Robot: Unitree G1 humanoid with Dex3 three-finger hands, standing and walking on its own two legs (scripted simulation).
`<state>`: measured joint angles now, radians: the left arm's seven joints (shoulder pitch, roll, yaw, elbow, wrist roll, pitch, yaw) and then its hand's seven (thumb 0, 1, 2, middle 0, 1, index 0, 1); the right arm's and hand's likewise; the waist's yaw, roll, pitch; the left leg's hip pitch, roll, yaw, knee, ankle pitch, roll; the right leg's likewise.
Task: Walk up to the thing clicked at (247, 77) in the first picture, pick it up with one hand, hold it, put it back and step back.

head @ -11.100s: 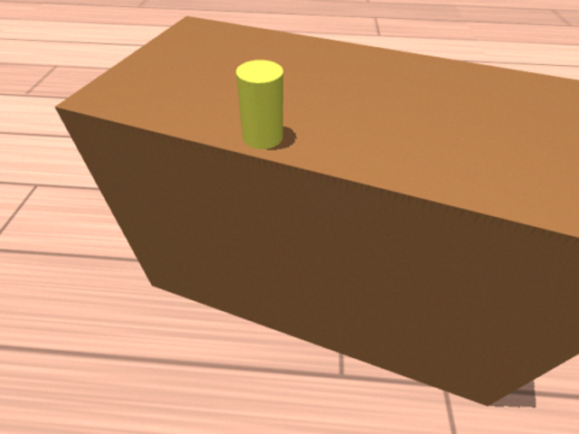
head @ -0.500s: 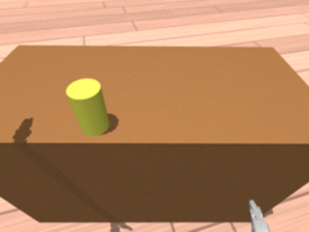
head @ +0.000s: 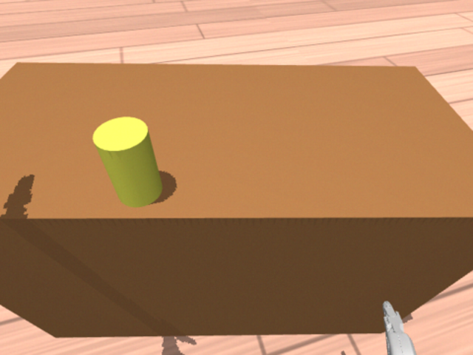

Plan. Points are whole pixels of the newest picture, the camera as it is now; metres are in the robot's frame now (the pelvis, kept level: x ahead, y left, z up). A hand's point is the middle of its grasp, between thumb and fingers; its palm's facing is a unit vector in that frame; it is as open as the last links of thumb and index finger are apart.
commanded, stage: go down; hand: left
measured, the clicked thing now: (131, 164) +0.42 +0.19 +0.10
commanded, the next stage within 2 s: approach in 0.56 s
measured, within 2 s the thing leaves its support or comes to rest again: neither
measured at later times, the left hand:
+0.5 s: hand out of the picture +0.33 +0.38 +0.22, palm faces +0.22 -0.98 -0.03, open 17.7 cm
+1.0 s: hand (11, 178) +0.35 +0.34 +0.15, palm faces +0.15 -0.99 +0.01, open 17.7 cm
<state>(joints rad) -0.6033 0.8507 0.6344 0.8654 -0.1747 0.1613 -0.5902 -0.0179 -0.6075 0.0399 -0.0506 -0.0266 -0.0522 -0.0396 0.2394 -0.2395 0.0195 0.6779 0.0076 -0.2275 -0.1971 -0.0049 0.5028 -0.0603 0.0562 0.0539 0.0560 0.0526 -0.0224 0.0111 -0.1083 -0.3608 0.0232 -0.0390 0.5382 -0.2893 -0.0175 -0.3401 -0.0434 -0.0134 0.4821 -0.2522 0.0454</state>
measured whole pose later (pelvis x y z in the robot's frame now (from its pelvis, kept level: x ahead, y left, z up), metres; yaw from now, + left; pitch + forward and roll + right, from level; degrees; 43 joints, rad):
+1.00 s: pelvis -0.01 +0.00 +0.00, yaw +1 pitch +6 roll -1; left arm -0.56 0.70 0.51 0.87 -0.20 0.09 -0.53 -0.02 -0.61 0.01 -0.06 -0.04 -0.05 -0.05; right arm 0.22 -0.21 0.03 0.69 0.00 -0.26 -0.19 -0.01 0.52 -0.05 0.06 0.05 0.06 0.05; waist -0.02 0.00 -0.09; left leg -0.41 0.02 -0.05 0.58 -0.29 -0.02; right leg -0.39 -0.05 -0.02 0.54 -0.26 0.04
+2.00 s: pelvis -0.01 -0.01 -0.02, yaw -2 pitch +6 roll -1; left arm -0.43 0.28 0.32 0.49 -0.16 -0.05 0.00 -0.02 -0.61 0.08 -0.26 -0.16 -0.26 -0.16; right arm 0.34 -0.21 -0.06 0.35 0.01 -0.05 -0.05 -0.01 0.50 -0.05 0.05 0.05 0.05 0.05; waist -0.04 0.02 -0.08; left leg -0.47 0.04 -0.02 0.77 -0.40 -0.03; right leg -0.48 -0.02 0.02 0.74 -0.36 0.04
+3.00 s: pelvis -0.01 +0.00 -0.03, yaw -2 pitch +9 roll -1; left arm -0.61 0.32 0.30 0.67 -0.13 -0.05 0.02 -0.01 -0.54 1.08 -0.64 -0.94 -0.65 -0.94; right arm 0.33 -0.21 -0.04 0.35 0.01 -0.03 -0.05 -0.01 0.50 -0.06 0.06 0.05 0.05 0.05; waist -0.05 0.02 -0.10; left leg -0.53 0.04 -0.01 0.79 -0.41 -0.02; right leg -0.54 -0.03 0.03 0.75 -0.37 0.05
